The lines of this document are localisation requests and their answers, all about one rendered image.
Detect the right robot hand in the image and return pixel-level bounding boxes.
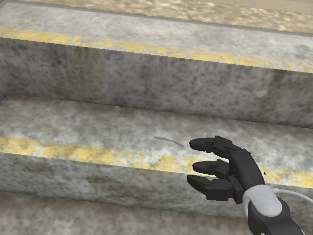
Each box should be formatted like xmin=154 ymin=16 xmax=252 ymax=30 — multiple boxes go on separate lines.
xmin=187 ymin=135 xmax=266 ymax=205

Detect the right robot forearm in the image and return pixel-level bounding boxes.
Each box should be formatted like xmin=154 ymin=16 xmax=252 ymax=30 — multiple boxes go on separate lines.
xmin=243 ymin=184 xmax=305 ymax=235

